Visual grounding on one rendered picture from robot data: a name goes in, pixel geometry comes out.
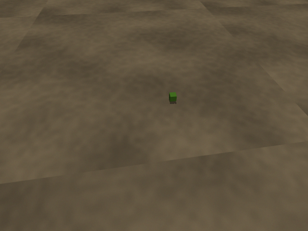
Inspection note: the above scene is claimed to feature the cube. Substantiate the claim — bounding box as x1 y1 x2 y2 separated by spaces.
169 92 177 102

